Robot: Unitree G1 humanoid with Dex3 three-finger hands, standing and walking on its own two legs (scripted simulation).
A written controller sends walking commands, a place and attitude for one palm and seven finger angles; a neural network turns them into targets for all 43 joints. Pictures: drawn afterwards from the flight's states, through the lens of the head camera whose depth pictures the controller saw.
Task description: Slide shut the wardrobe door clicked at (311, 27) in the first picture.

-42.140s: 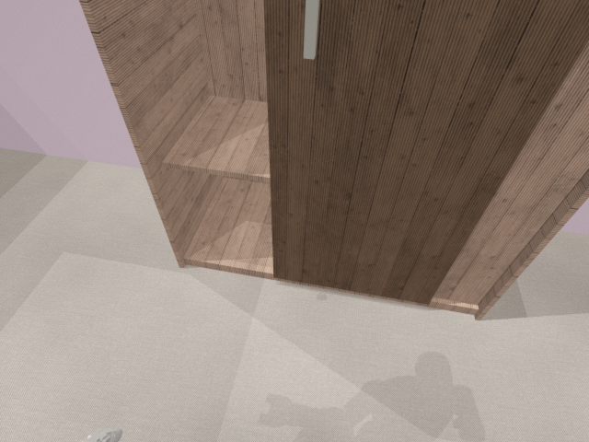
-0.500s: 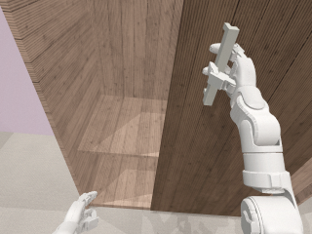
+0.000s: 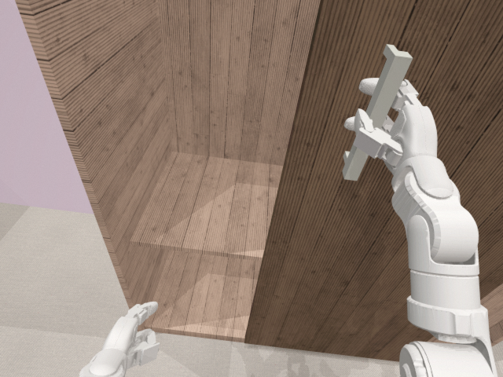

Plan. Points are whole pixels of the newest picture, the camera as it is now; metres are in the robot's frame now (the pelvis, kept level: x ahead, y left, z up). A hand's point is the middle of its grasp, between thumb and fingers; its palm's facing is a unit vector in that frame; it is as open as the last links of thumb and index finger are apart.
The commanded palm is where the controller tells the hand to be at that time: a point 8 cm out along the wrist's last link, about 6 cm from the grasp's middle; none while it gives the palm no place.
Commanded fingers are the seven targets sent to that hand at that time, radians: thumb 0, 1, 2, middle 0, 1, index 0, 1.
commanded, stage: tug the door sideways, standing still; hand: right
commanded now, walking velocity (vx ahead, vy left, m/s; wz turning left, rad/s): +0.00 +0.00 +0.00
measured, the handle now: (368, 117) +0.42 -0.12 +0.27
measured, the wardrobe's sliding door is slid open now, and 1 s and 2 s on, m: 0.38 0.37 0.24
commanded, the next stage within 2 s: step sideways, sliding the door along in 0.64 s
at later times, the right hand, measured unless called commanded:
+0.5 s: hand (360, 130) +0.37 -0.10 +0.27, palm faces +0.06 +1.00 -0.05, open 6.0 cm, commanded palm +0.35 -0.11 +0.26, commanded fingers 0.00 -0.90 -0.90 0.45 1.40 0.45 1.40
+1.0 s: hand (350, 135) +0.38 -0.09 +0.26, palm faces +0.02 +0.99 -0.15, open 6.6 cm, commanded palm +0.36 -0.13 +0.27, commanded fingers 0.00 -0.90 -0.90 0.45 1.40 0.45 1.40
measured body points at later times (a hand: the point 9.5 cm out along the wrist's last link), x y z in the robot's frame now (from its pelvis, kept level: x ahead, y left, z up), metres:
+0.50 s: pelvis +0.00 +0.00 +0.00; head -0.02 +0.03 +0.44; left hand +0.24 +0.20 -0.09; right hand +0.36 -0.15 +0.28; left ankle -0.05 +0.08 -0.74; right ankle -0.04 -0.10 -0.74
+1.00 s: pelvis -0.05 +0.00 -0.01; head -0.03 +0.02 +0.44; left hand +0.07 +0.23 -0.14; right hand +0.37 -0.14 +0.27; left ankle -0.04 +0.10 -0.73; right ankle -0.04 -0.10 -0.74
